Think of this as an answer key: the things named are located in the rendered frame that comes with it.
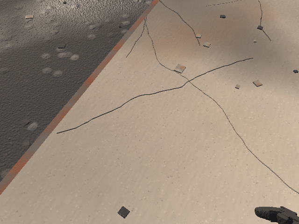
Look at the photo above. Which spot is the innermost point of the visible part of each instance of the right robot hand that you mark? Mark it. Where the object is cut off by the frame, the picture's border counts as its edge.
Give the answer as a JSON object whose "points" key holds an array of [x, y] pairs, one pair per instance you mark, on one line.
{"points": [[280, 215]]}

